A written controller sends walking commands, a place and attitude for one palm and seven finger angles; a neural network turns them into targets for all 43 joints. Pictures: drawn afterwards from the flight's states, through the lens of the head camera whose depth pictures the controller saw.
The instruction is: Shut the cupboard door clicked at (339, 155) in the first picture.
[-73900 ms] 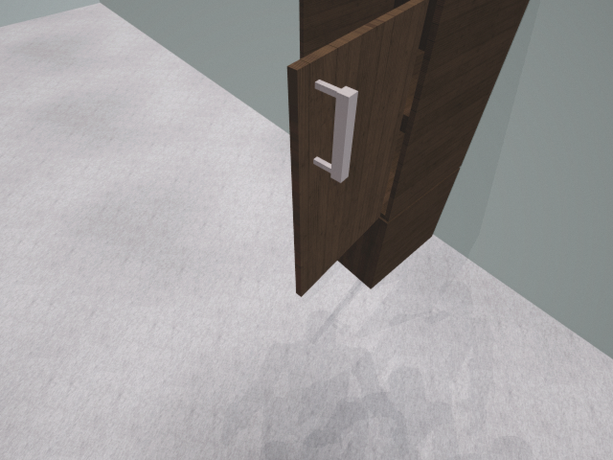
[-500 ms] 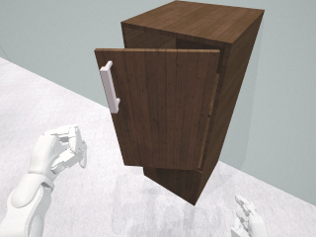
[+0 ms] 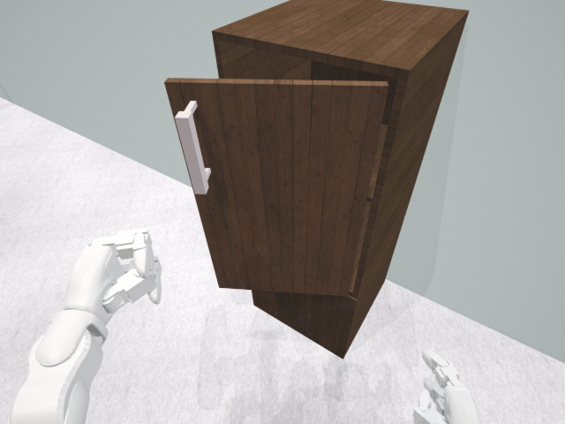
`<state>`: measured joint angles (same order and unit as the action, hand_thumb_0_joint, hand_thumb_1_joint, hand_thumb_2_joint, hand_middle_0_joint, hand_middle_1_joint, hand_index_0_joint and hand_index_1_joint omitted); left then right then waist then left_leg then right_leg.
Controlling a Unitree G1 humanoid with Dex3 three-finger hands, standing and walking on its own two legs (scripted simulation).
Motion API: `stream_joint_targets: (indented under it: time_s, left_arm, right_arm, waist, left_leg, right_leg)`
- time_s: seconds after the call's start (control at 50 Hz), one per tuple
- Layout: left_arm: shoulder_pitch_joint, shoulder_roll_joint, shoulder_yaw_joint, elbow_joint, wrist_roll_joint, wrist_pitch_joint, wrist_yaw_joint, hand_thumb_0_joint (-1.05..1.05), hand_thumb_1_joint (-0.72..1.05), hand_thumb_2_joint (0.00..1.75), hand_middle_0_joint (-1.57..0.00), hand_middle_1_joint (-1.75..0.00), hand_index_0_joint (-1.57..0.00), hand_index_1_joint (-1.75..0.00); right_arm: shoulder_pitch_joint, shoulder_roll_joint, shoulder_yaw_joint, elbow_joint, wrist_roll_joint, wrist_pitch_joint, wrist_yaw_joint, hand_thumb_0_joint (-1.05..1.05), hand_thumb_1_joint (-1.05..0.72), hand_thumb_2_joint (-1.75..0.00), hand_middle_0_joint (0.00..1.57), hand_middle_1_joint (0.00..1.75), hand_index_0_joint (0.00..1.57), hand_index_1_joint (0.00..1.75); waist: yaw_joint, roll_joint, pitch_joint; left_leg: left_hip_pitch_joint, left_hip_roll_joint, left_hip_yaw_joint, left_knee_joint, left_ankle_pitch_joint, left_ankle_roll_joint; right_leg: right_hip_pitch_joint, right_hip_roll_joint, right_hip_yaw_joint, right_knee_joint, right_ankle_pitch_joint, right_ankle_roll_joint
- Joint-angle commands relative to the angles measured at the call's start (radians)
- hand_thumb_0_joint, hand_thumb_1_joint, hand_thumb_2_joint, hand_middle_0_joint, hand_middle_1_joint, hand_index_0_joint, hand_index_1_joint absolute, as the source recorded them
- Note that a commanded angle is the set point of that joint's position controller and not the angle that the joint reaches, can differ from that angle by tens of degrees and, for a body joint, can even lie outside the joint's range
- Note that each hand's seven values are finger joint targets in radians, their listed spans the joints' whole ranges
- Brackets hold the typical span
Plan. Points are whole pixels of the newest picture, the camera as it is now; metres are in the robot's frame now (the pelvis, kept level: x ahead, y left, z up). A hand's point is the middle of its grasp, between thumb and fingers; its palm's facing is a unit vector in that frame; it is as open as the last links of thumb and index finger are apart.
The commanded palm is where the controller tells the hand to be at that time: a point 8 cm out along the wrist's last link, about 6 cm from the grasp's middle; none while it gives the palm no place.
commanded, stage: bring the fist close to the handle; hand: left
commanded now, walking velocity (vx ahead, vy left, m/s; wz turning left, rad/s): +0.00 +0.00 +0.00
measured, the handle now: (196, 149) +0.52 +0.21 +0.14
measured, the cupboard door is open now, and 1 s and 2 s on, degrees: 28 28 21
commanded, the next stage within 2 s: push the door shut along its arc in 1.26 s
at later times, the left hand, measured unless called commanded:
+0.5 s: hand (179, 210) +0.34 +0.18 +0.16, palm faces +0.04 -1.00 -0.04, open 3.1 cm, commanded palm +0.32 +0.23 +0.15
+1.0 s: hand (209, 179) +0.42 +0.16 +0.15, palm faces +0.03 -1.00 -0.02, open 3.1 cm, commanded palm +0.39 +0.21 +0.15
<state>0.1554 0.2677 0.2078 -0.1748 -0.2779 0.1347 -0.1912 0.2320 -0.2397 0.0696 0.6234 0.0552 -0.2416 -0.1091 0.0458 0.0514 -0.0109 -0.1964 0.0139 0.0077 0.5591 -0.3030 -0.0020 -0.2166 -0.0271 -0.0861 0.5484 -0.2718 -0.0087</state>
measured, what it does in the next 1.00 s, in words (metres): stands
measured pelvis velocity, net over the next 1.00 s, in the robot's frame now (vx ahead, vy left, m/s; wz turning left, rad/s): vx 0.01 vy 0.00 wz -0.03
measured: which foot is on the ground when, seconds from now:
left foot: down 0.00-1.00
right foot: down 0.00-1.00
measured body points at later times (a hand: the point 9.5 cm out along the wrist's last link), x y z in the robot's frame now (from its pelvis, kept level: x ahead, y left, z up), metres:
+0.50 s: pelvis +0.02 +0.01 +0.00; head +0.00 -0.01 +0.45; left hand +0.34 +0.24 +0.16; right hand +0.18 -0.23 -0.08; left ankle +0.00 +0.12 -0.73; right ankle +0.02 -0.11 -0.73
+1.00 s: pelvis +0.01 +0.00 +0.00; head +0.02 -0.02 +0.45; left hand +0.41 +0.22 +0.16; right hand +0.13 -0.25 -0.11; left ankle +0.00 +0.12 -0.73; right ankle +0.02 -0.11 -0.73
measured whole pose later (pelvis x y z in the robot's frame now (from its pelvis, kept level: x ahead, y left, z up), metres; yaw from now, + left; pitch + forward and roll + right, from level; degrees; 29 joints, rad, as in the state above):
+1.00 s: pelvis +0.01 +0.00 +0.00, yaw -2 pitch +2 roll +0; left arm -0.55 0.29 0.23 0.56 -0.18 0.05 -0.11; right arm 0.27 -0.26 0.04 0.66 0.05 -0.10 -0.09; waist -0.02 0.04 -0.02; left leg -0.27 0.01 0.04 0.53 -0.29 0.00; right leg -0.31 -0.02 -0.05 0.54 -0.26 -0.01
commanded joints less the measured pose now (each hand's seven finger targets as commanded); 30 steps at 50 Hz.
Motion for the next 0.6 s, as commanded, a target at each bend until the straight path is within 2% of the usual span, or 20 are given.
stream_joint_targets:
  time_s: [0.0, 0.02, 0.06, 0.08, 0.12, 0.16, 0.18, 0.2, 0.26, 0.28, 0.34, 0.36, 0.38, 0.44, 0.48, 0.52, 0.54, 0.58]
  left_arm:
    - [-0.457, 0.139, 0.059, -0.207, 0.001, -0.147, 0.036, 0.0, 0.9, 0.9, -1.3, -1.5, -1.3, -1.5]
    - [-0.479, 0.135, 0.045, -0.163, 0.006, -0.148, 0.033, 0.0, 0.9, 0.9, -1.3, -1.5, -1.3, -1.5]
    - [-0.481, 0.131, 0.031, -0.072, 0.01, -0.127, 0.016, 0.0, 0.9, 0.9, -1.3, -1.5, -1.3, -1.5]
    - [-0.477, 0.148, 0.042, -0.019, 0.015, -0.11, 0.01, 0.0, 0.9, 0.9, -1.3, -1.5, -1.3, -1.5]
    - [-0.507, 0.121, 0.01, 0.009, 0.02, -0.073, -0.002, 0.0, 0.9, 0.9, -1.3, -1.5, -1.3, -1.5]
    - [-0.523, 0.136, 0.036, 0.054, 0.018, -0.037, 0.0, 0.0, 0.9, 0.9, -1.3, -1.5, -1.3, -1.5]
    - [-0.515, 0.158, 0.066, 0.081, 0.014, -0.028, 0.007, 0.0, 0.9, 0.9, -1.3, -1.5, -1.3, -1.5]
    - [-0.535, 0.179, 0.095, 0.071, 0.013, -0.025, 0.015, 0.0, 0.9, 0.9, -1.3, -1.5, -1.3, -1.5]
    - [-0.602, 0.188, 0.12, 0.008, 0.018, -0.052, 0.042, 0.0, 0.9, 0.9, -1.3, -1.5, -1.3, -1.5]
    - [-0.591, 0.211, 0.146, 0.003, 0.021, -0.071, 0.055, 0.0, 0.9, 0.9, -1.3, -1.5, -1.3, -1.5]
    - [-0.638, 0.163, 0.096, -0.01, 0.038, -0.116, 0.068, 0.0, 0.9, 0.9, -1.3, -1.5, -1.3, -1.5]
    - [-0.632, 0.164, 0.095, 0.01, 0.044, -0.122, 0.069, 0.0, 0.9, 0.9, -1.3, -1.5, -1.3, -1.5]
    - [-0.633, 0.161, 0.08, 0.023, 0.052, -0.122, 0.065, 0.0, 0.9, 0.9, -1.3, -1.5, -1.3, -1.5]
    - [-0.714, 0.097, -0.001, 0.084, 0.059, -0.091, 0.048, 0.0, 0.9, 0.9, -1.3, -1.5, -1.3, -1.5]
    - [-0.712, 0.106, 0.005, 0.134, 0.059, -0.063, 0.044, 0.0, 0.9, 0.9, -1.3, -1.5, -1.3, -1.5]
    - [-0.781, 0.114, 0.01, 0.158, 0.054, -0.046, 0.046, 0.0, 0.9, 0.9, -1.3, -1.5, -1.3, -1.5]
    - [-0.822, 0.125, 0.016, 0.169, 0.057, -0.043, 0.052, 0.0, 0.9, 0.9, -1.3, -1.5, -1.3, -1.5]
    - [-0.853, 0.157, 0.047, 0.188, 0.06, -0.052, 0.071, 0.0, 0.9, 0.9, -1.3, -1.5, -1.3, -1.5]
  right_arm:
    - [-0.141, -0.1, -0.037, -0.145, 0.0, -0.076, -0.009, 0.0, -0.9, -0.9, 0.2, 0.3, 0.2, 0.3]
    - [-0.133, -0.103, -0.038, -0.136, 0.002, -0.08, -0.012, 0.0, -0.9, -0.9, 0.2, 0.3, 0.2, 0.3]
    - [-0.126, -0.11, -0.04, -0.127, 0.003, -0.076, -0.015, 0.0, -0.9, -0.9, 0.2, 0.3, 0.2, 0.3]
    - [-0.12, -0.118, -0.043, -0.124, 0.007, -0.07, -0.016, 0.0, -0.9, -0.9, 0.2, 0.3, 0.2, 0.3]
    - [-0.13, -0.117, -0.044, -0.137, 0.009, -0.062, -0.017, 0.0, -0.9, -0.9, 0.2, 0.3, 0.2, 0.3]
    - [-0.13, -0.12, -0.044, -0.138, 0.009, -0.05, -0.015, 0.0, -0.9, -0.9, 0.2, 0.3, 0.2, 0.3]
    - [-0.128, -0.123, -0.045, -0.138, 0.007, -0.044, -0.012, 0.0, -0.9, -0.9, 0.2, 0.3, 0.2, 0.3]
    - [-0.131, -0.124, -0.047, -0.143, 0.006, -0.037, -0.01, 0.0, -0.9, -0.9, 0.2, 0.3, 0.2, 0.3]
    - [-0.139, -0.112, -0.049, -0.159, -0.002, -0.026, 0.003, 0.0, -0.9, -0.9, 0.2, 0.3, 0.2, 0.3]
    - [-0.135, -0.112, -0.05, -0.161, -0.007, -0.024, 0.007, 0.0, -0.9, -0.9, 0.2, 0.3, 0.2, 0.3]
    - [-0.122, -0.105, -0.051, -0.154, -0.01, -0.02, 0.019, 0.0, -0.9, -0.9, 0.2, 0.3, 0.2, 0.3]
    - [-0.11, -0.109, -0.056, -0.145, -0.009, -0.017, 0.021, 0.0, -0.9, -0.9, 0.2, 0.3, 0.2, 0.3]
    - [-0.108, -0.113, -0.058, -0.147, -0.007, -0.012, 0.022, 0.0, -0.9, -0.9, 0.2, 0.3, 0.2, 0.3]
    - [-0.106, -0.115, -0.06, -0.135, 0.002, 0.002, 0.017, 0.0, -0.9, -0.9, 0.2, 0.3, 0.2, 0.3]
    - [-0.098, -0.125, -0.062, -0.131, 0.004, 0.013, 0.011, 0.0, -0.9, -0.9, 0.2, 0.3, 0.2, 0.3]
    - [-0.103, -0.125, -0.061, -0.129, 0.005, 0.024, 0.005, 0.0, -0.9, -0.9, 0.2, 0.3, 0.2, 0.3]
    - [-0.101, -0.127, -0.06, -0.124, 0.004, 0.031, 0.001, 0.0, -0.9, -0.9, 0.2, 0.3, 0.2, 0.3]
    - [-0.1, -0.128, -0.06, -0.122, 0.0, 0.039, 0.0, 0.0, -0.9, -0.9, 0.2, 0.3, 0.2, 0.3]
  waist:
    - [-0.028, 0.023, -0.1]
    - [-0.034, 0.008, -0.091]
    - [-0.03, 0.011, -0.089]
    - [-0.026, -0.016, -0.09]
    - [-0.018, -0.022, -0.108]
    - [-0.009, -0.038, -0.122]
    - [-0.002, -0.085, -0.132]
    - [0.003, -0.091, -0.162]
    - [0.014, -0.055, -0.242]
    - [0.023, -0.06, -0.255]
    - [0.004, -0.01, -0.254]
    - [-0.002, -0.028, -0.249]
    - [-0.004, -0.021, -0.234]
    - [-0.035, 0.004, -0.17]
    - [-0.035, -0.038, -0.168]
    - [-0.041, -0.052, -0.174]
    - [-0.046, -0.062, -0.181]
    - [-0.04, -0.082, -0.202]
  left_leg:
    - [0.016, -0.025, -0.022, -0.104, 0.064, 0.025]
    - [0.018, -0.024, -0.025, -0.105, 0.067, 0.025]
    - [0.007, -0.025, -0.024, -0.107, 0.066, 0.023]
    - [-0.005, -0.023, -0.025, -0.108, 0.066, 0.023]
    - [-0.007, -0.025, -0.023, -0.111, 0.09, 0.024]
    - [-0.006, -0.026, -0.024, -0.11, 0.121, 0.022]
    - [-0.015, -0.024, -0.023, -0.108, 0.139, 0.024]
    - [-0.014, -0.024, -0.019, -0.106, 0.166, 0.025]
    - [0.023, -0.025, -0.008, -0.1, 0.256, 0.018]
    - [0.026, -0.022, -0.008, -0.096, 0.288, 0.019]
    - [0.054, -0.019, 0.001, -0.09, 0.34, 0.014]
    - [0.055, -0.015, 0.0, -0.089, 0.356, 0.013]
    - [0.049, -0.014, 0.004, -0.088, 0.344, 0.015]
    - [0.046, -0.017, 0.0, -0.093, 0.282, 0.015]
    - [0.037, -0.017, -0.002, -0.093, 0.266, 0.018]
    - [0.034, -0.02, -0.007, -0.097, 0.236, 0.02]
    - [0.035, -0.02, -0.011, -0.098, 0.233, 0.019]
    - [0.038, -0.018, -0.01, -0.097, 0.23, 0.021]
  right_leg:
    - [-0.016, 0.017, 0.041, -0.118, -0.02, 0.002]
    - [-0.021, 0.019, 0.036, -0.114, 0.0, 0.001]
    - [-0.018, 0.018, 0.037, -0.113, 0.018, -0.001]
    - [-0.009, 0.019, 0.038, -0.114, 0.015, -0.002]
    - [0.006, 0.015, 0.035, -0.105, 0.051, -0.003]
    - [0.014, 0.015, 0.029, -0.098, 0.092, -0.005]
    - [0.032, 0.015, 0.029, -0.097, 0.108, -0.003]
    - [0.049, 0.012, 0.032, -0.091, 0.138, -0.002]
    - [0.094, 0.012, 0.029, -0.059, 0.244, -0.008]
    - [0.11, 0.013, 0.031, -0.053, 0.275, -0.009]
    - [0.093, 0.017, 0.028, -0.041, 0.336, -0.013]
    - [0.09, 0.02, 0.024, -0.041, 0.348, -0.013]
    - [0.08, 0.02, 0.026, -0.045, 0.333, -0.012]
    - [0.026, 0.022, 0.025, -0.063, 0.283, -0.012]
    - [0.028, 0.023, 0.024, -0.072, 0.266, -0.011]
    - [0.018, 0.021, 0.025, -0.077, 0.242, -0.011]
    - [0.019, 0.021, 0.025, -0.077, 0.235, -0.011]
    - [0.026, 0.022, 0.028, -0.079, 0.222, -0.01]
